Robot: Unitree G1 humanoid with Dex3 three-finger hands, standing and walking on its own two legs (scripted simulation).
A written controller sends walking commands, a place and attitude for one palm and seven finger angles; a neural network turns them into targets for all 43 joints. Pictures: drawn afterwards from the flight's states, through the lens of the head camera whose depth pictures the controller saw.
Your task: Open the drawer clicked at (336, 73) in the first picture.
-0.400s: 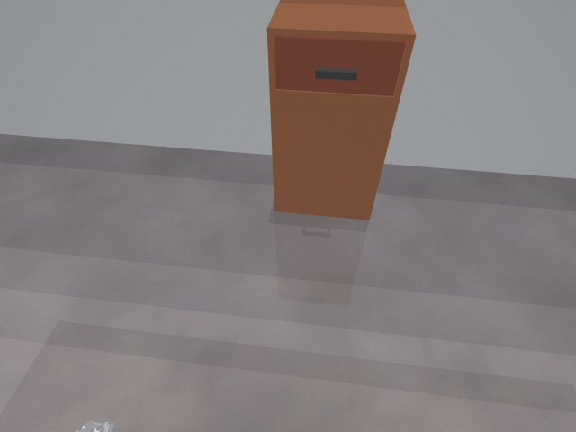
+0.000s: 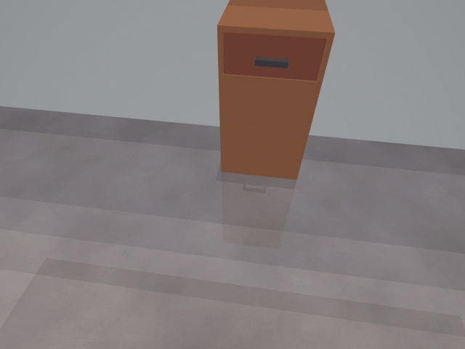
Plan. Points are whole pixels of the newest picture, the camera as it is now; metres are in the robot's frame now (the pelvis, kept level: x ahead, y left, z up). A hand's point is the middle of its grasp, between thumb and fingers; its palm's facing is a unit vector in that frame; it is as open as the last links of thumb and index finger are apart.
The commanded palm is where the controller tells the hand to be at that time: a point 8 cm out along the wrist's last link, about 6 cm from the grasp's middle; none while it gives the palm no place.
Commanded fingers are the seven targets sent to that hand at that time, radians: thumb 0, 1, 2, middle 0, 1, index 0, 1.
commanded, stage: stand and wait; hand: left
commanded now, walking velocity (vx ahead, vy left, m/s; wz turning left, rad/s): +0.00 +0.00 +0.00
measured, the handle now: (271, 60) +1.20 -0.10 -0.04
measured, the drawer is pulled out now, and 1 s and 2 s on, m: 0.00 0.00 0.00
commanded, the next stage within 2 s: look at it before walking up in 0.44 s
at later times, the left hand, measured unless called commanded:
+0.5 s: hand out of the picture +0.06 +0.25 -0.15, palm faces -0.03 -0.94 -0.34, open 7.4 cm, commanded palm none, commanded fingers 0.00 0.90 0.90 -0.20 -0.30 -0.20 -0.30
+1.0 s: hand out of the picture +0.07 +0.25 -0.15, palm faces -0.03 -0.94 -0.34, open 7.4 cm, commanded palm none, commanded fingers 0.00 0.90 0.90 -0.20 -0.30 -0.20 -0.30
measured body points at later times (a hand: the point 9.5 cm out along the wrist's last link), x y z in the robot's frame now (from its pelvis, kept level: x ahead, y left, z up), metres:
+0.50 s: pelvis -0.01 +0.00 +0.00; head -0.01 -0.01 +0.45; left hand +0.06 +0.30 -0.13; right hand +0.05 -0.30 -0.14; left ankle +0.00 +0.13 -0.74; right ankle +0.00 -0.11 -0.74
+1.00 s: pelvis +0.00 +0.00 +0.00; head -0.01 +0.00 +0.45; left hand +0.07 +0.30 -0.13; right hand +0.07 -0.29 -0.13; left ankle +0.00 +0.13 -0.74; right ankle +0.00 -0.11 -0.74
